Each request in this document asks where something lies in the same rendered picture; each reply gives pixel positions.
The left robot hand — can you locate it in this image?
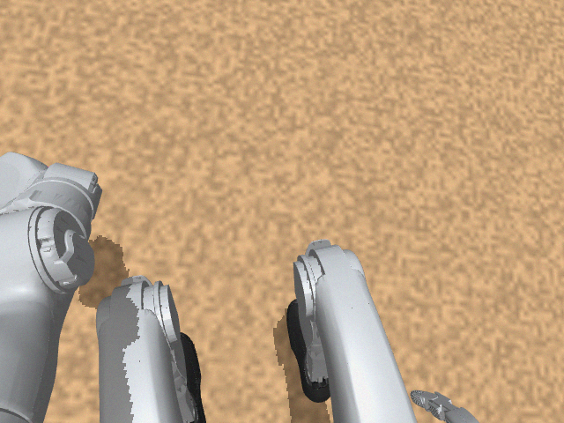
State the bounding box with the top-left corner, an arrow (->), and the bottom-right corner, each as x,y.
0,152 -> 48,209

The right robot foot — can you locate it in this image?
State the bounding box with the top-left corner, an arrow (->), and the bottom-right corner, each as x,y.
286,299 -> 330,403

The left robot arm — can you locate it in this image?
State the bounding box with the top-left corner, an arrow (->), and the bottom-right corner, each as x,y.
0,162 -> 102,423

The right robot hand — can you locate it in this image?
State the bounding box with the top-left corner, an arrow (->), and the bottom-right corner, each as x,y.
410,390 -> 479,423

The left robot foot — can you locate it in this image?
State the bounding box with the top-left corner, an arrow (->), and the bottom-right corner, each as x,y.
181,332 -> 206,423

